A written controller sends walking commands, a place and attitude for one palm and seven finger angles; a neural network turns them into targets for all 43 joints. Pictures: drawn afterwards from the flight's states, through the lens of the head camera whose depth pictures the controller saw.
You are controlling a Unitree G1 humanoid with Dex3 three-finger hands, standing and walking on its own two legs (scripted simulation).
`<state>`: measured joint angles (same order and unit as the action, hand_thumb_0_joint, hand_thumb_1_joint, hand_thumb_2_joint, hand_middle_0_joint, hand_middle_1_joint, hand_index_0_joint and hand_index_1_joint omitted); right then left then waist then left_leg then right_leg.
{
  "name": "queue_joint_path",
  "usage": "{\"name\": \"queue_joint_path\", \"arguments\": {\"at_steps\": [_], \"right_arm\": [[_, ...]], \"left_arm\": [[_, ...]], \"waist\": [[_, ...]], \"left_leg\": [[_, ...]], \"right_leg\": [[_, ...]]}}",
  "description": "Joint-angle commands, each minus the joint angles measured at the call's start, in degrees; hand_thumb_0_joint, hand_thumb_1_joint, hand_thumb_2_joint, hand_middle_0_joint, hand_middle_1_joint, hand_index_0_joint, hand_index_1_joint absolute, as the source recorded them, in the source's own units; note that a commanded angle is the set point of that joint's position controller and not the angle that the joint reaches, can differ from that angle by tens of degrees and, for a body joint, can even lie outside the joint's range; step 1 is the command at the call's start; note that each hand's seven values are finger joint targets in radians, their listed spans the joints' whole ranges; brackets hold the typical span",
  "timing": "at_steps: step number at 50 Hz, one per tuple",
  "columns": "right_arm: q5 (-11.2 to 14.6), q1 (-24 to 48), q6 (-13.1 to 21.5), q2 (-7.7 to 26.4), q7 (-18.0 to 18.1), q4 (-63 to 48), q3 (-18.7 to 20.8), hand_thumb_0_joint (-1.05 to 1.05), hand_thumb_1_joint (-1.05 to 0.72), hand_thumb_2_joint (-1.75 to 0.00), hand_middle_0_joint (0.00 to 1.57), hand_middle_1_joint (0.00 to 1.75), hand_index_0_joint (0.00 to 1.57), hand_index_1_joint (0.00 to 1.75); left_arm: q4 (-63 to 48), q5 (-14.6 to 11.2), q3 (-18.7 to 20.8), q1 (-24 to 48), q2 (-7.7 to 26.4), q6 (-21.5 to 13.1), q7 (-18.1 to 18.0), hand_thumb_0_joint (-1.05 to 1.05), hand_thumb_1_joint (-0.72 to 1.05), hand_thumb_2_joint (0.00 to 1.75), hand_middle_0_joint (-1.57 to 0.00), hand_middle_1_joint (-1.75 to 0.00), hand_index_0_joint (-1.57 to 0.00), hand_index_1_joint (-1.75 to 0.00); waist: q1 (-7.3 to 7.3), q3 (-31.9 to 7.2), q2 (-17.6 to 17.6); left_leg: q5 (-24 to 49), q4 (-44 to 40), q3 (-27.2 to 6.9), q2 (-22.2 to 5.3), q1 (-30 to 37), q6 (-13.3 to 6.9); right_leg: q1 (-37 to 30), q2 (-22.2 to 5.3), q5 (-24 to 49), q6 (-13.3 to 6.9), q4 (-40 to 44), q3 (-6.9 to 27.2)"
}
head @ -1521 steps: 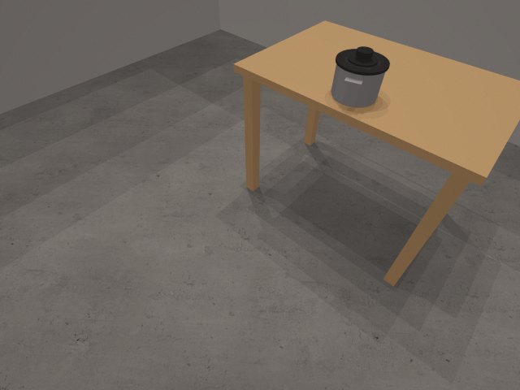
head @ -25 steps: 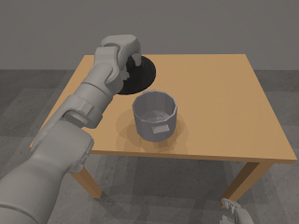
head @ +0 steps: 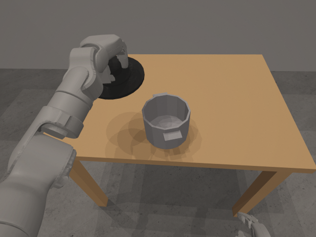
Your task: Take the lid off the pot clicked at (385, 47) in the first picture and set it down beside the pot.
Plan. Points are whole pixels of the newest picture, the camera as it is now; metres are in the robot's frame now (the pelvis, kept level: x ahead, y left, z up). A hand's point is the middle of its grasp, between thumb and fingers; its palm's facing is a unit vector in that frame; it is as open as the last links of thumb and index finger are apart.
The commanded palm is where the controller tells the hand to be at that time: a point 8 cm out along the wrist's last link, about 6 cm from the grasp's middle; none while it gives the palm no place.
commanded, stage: move the lid sideways beside the pot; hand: left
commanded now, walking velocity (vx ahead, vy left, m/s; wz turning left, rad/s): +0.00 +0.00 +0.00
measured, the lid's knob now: (112, 68) +0.49 +0.13 +0.18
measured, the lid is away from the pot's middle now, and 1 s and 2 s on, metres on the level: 0.14 0.26 0.23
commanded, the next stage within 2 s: lower the lid onto the table in 0.98 s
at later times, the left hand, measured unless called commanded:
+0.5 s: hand (81, 73) +0.44 +0.19 +0.21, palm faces -0.24 +0.00 -0.97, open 7.9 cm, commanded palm +0.43 +0.18 +0.28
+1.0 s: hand (60, 73) +0.46 +0.25 +0.20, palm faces -0.27 -0.01 -0.96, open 7.9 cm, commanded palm +0.44 +0.22 +0.28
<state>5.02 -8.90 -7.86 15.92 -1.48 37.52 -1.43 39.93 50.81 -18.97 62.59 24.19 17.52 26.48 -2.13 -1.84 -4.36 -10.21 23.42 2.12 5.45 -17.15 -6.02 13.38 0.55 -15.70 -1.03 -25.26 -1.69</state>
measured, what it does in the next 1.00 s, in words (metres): stands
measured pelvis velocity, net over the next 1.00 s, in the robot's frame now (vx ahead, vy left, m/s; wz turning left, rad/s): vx -0.01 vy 0.03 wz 0.02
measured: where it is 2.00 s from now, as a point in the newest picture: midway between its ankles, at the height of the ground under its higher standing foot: outside the picture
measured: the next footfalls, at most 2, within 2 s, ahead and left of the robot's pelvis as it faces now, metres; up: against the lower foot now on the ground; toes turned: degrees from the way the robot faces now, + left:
none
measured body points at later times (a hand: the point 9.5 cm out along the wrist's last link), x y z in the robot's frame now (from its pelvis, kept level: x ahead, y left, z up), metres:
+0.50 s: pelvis -0.01 +0.01 +0.00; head +0.01 +0.00 +0.45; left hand +0.45 +0.19 +0.26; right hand +0.13 -0.23 -0.12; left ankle +0.02 +0.05 -0.74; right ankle -0.03 -0.11 -0.74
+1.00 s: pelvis -0.01 +0.03 +0.00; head +0.04 +0.02 +0.45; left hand +0.46 +0.24 +0.25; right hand +0.09 -0.24 -0.12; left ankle +0.02 +0.05 -0.74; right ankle -0.03 -0.11 -0.74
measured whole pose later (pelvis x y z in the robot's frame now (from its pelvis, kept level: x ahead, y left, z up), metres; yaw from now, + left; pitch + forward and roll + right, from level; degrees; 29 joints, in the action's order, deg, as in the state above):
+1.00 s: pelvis -0.01 +0.03 +0.00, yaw +1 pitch +6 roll -2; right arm 4.9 -13.5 -9.1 17.0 -0.5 37.5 0.1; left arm 42.6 52.0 -14.0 63.8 36.1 7.2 30.6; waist -3.0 -0.5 -3.0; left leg -9.3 24.4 1.1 6.4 -20.8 -7.8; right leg 15.5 -0.3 -14.1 -0.1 -23.9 -2.9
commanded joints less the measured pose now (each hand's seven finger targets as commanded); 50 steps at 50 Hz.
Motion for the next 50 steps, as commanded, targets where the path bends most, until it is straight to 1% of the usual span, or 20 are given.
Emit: {"name": "queue_joint_path", "arguments": {"at_steps": [1,4,7,8,9,11,13,16,17,20,22,24,30,33,38,40,42,44,47,50], "right_arm": [[-0.22,5.63,2.61,6.46,0.04,-8.42,2.49,0.0,-0.9,-0.9,0.2,0.3,0.2,0.3],[-0.36,4.74,2.71,6.91,0.03,-8.5,2.64,0.0,-0.9,-0.9,0.2,0.3,0.2,0.3],[0.06,5.5,2.12,6.77,-0.01,-8.1,2.39,0.0,-0.9,-0.9,0.2,0.3,0.2,0.3],[0.05,5.23,2.22,6.99,0.18,-8.06,2.45,0.0,-0.9,-0.9,0.2,0.3,0.2,0.3],[-0.33,5.25,2.44,7.15,0.17,-8.8,2.51,0.0,-0.9,-0.9,0.2,0.3,0.2,0.3],[0.0,5.38,1.88,6.68,0.06,-8.25,2.33,0.0,-0.9,-0.9,0.2,0.3,0.2,0.3],[0.06,4.93,1.79,7.08,0.36,-8.02,2.44,0.0,-0.9,-0.9,0.2,0.3,0.2,0.3],[0.06,4.55,1.67,6.85,0.51,-8.09,2.43,0.0,-0.9,-0.9,0.2,0.3,0.2,0.3],[0.11,4.11,1.51,7.13,0.66,-7.5,2.44,0.0,-0.9,-0.9,0.2,0.3,0.2,0.3],[-0.27,3.65,1.85,7.14,0.59,-8.06,2.78,0.0,-0.9,-0.9,0.2,0.3,0.2,0.3],[-0.28,2.53,1.64,7.48,0.77,-7.27,2.73,0.0,-0.9,-0.9,0.2,0.3,0.2,0.3],[-0.39,1.88,1.79,7.55,0.78,-7.46,2.88,0.0,-0.9,-0.9,0.2,0.3,0.2,0.3],[-0.35,1.01,1.29,8.22,1.13,-7.08,2.88,0.0,-0.9,-0.9,0.2,0.3,0.2,0.3],[-0.44,0.75,1.56,8.22,1.16,-7.8,3.29,0.0,-0.9,-0.9,0.2,0.3,0.2,0.3],[-0.17,-0.63,1.05,8.89,1.4,-7.36,3.51,0.0,-0.9,-0.9,0.2,0.3,0.2,0.3],[-0.37,-0.82,1.03,8.69,1.34,-7.5,3.87,0.0,-0.9,-0.9,0.2,0.3,0.2,0.3],[-0.22,-1.76,0.89,9.27,1.49,-6.94,3.81,0.0,-0.9,-0.9,0.2,0.3,0.2,0.3],[-0.54,-1.76,1.25,9.02,1.43,-7.74,4.15,0.0,-0.9,-0.9,0.2,0.3,0.2,0.3],[-0.32,-2.36,1.04,8.85,1.23,-6.64,4.36,0.0,-0.9,-0.9,0.2,0.3,0.2,0.3],[-0.66,-2.46,1.21,9.12,1.17,-6.58,4.29,0.0,-0.9,-0.9,0.2,0.3,0.2,0.3]], "left_arm": [[-17.75,2.08,7.55,37.69,14.86,-1.6,-2.9,0.0,0.57,1.12,-0.82,-0.96,-0.84,-0.93],[-18.41,1.01,10.11,35.53,17.48,-2.59,-2.55,0.0,0.57,1.12,-0.82,-0.96,-0.84,-0.93],[-16.12,1.48,7.99,36.11,15.82,-1.92,-2.09,0.0,0.57,1.12,-0.82,-0.96,-0.84,-0.93],[-16.09,1.8,10.67,35.08,18.93,-2.22,-2.32,0.0,0.57,1.12,-0.82,-0.96,-0.84,-0.93],[-19.31,1.25,9.68,36.05,18.03,-3.29,-2.01,0.0,0.57,1.12,-0.82,-0.96,-0.84,-0.93],[-15.5,1.75,7.4,35.37,15.6,-2.83,-1.58,0.0,0.57,1.12,-0.82,-0.96,-0.84,-0.93],[-14.96,1.73,9.95,35.54,18.74,-3.07,-1.57,0.0,0.57,1.12,-0.82,-0.96,-0.84,-0.93],[-15.06,1.38,7.4,37.28,16.31,-4.12,-1.14,0.0,0.57,1.12,-0.82,-0.96,-0.84,-0.93],[-13.17,1.57,8.74,37.31,18.02,-4.13,-1.17,0.0,0.57,1.12,-0.82,-0.96,-0.84,-0.93],[-16.99,1.3,8.03,40.24,17.54,-5.98,-1.31,0.0,0.57,1.12,-0.82,-0.96,-0.84,-0.93],[-13.01,1.93,11.12,38.42,21.1,-5.94,-1.63,0.0,0.57,1.12,-0.82,-0.96,-0.84,-0.93],[-12.96,1.1,9.59,38.26,18.98,-6.9,-1.35,0.0,0.57,1.12,-0.82,-0.96,-0.84,-0.93],[-7.31,2.54,12.52,37.03,23.84,-7.67,-1.49,0.0,0.57,1.12,-0.82,-0.96,-0.84,-0.93],[-11.88,2.78,13.16,38.37,25.23,-8.55,-1.33,0.0,0.57,1.12,-0.82,-0.96,-0.84,-0.93],[-8.94,2.53,14.95,36.66,28.34,-9.58,-0.58,0.0,0.57,1.12,-0.82,-0.96,-0.84,-0.93],[-10.22,2.5,11.9,37.89,24.89,-10.19,-0.19,0.0,0.57,1.12,-0.82,-0.96,-0.84,-0.93],[-9.28,2.68,14.86,37.61,28.91,-10.45,-0.19,0.0,0.57,1.12,-0.82,-0.96,-0.84,-0.93],[-14.17,1.85,12.31,39.96,26.22,-11.65,0.13,0.0,0.57,1.12,-0.82,-0.96,-0.84,-0.93],[-11.65,1.46,10.76,38.23,23.24,-10.84,0.65,0.0,0.57,1.12,-0.82,-0.96,-0.84,-0.93],[-13.82,0.92,11.94,40.55,24.98,-11.45,0.49,0.0,0.57,1.12,-0.82,-0.96,-0.84,-0.93]], "waist": [[-0.49,-27.95,3.38],[-0.18,-27.8,4.79],[-0.6,-24.76,4.81],[-0.04,-25.97,4.42],[-0.23,-27.79,3.22],[-0.86,-24.56,4.05],[-0.61,-24.56,4.3],[-1.28,-24.27,3.49],[-1.3,-22.99,3.97],[-1.51,-26.13,1.1],[-1.11,-25.07,2.42],[-1.31,-24.63,3.31],[-0.96,-23.13,4.27],[-0.79,-26.9,1.16],[-1.03,-24.47,2.07],[-2.07,-23.84,-0.07],[-1.69,-24.48,0.35],[-2.24,-26.97,-1.15],[-2.68,-25.19,-1.27],[-2.55,-26.9,-1.03]], "left_leg": [[25.64,2.79,-6.93,-3.37,23.56,1.57],[26.21,2.86,-7.05,-3.51,22.36,1.61],[21.33,1.95,-6.96,-3.34,21.27,1.85],[21.36,2.0,-7.1,-3.46,21.78,1.78],[23.53,2.46,-7.29,-3.48,22.76,1.89],[20.77,2.04,-7.58,-3.53,21.95,2.17],[18.32,1.7,-7.4,-3.45,21.57,1.94],[17.02,1.51,-8.03,-3.45,21.97,2.1],[15.56,1.16,-8.06,-3.6,21.39,2.2],[18.05,1.59,-8.96,-3.9,24.32,2.72],[15.43,1.01,-8.72,-3.89,22.96,2.63],[15.58,0.84,-8.7,-3.88,21.62,2.67],[14.02,0.55,-8.13,-3.77,19.02,2.16],[18.13,1.41,-8.39,-3.8,22.64,2.31],[16.34,1.13,-8.48,-3.98,20.8,2.27],[18.15,1.59,-9.3,-4.21,22.83,2.71],[18.6,1.66,-9.09,-4.14,22.76,2.67],[21.71,2.35,-9.81,-4.32,25.07,3.21],[21.66,2.37,-10.16,-4.56,26.42,3.38],[21.27,2.1,-10.48,-4.32,26.44,3.61]], "right_leg": [[1.61,0.21,21.63,-1.97,1.16,1.46],[0.42,-0.17,22.42,-2.13,1.55,1.52],[2.68,0.36,18.7,-1.97,1.8,0.79],[2.19,0.38,18.26,-2.1,1.73,0.95],[1.78,-0.15,19.47,-2.33,1.67,1.13],[4.18,0.54,16.43,-2.09,1.96,0.38],[4.02,0.54,15.24,-2.17,2.17,0.49],[5.45,0.65,13.44,-2.25,2.33,0.12],[6.1,0.77,12.35,-2.3,2.56,-0.02],[6.88,0.78,12.14,-2.51,2.31,-0.06],[6.6,0.98,10.6,-2.55,2.7,-0.12],[6.54,0.53,11.12,-2.71,2.83,-0.24],[5.02,0.87,11.22,-2.55,2.98,-0.04],[4.94,0.94,12.52,-2.65,2.76,0.23],[5.58,1.17,11.6,-2.56,3.16,-0.13],[8.22,1.36,10.7,-2.6,3.46,-0.29],[7.56,1.53,11.19,-2.65,3.35,-0.34],[8.26,1.01,11.99,-2.73,3.3,-0.09],[11.06,1.75,10.21,-2.4,3.81,-0.6],[9.9,1.74,10.78,-2.57,3.76,-0.54]]}}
